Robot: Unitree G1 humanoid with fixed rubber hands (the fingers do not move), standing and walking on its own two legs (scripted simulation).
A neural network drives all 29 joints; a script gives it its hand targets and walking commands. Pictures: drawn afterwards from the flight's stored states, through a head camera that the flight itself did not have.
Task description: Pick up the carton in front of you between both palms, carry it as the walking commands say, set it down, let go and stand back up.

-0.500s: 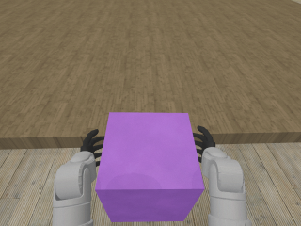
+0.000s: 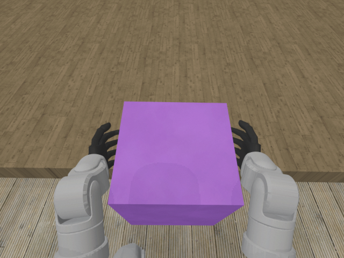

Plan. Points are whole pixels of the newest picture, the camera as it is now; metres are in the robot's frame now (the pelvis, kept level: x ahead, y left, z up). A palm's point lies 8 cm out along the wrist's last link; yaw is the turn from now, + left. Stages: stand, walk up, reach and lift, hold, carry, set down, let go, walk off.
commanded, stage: carry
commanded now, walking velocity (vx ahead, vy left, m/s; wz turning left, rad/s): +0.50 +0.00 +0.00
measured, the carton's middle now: (173, 170) +0.29 +0.01 +0.04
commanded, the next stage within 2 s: none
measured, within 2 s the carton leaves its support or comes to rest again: neither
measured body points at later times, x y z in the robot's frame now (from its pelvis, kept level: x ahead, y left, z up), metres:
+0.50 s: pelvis +0.32 +0.05 -0.01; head +0.40 +0.05 +0.43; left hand +0.74 +0.16 +0.12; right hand +0.71 -0.14 +0.12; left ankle +0.31 +0.10 -0.75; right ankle +0.34 -0.09 -0.66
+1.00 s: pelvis +0.74 -0.02 -0.01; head +0.84 -0.04 +0.42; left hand +1.12 +0.16 +0.11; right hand +1.15 -0.14 +0.11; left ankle +0.89 +0.05 -0.57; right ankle +0.50 -0.08 -0.72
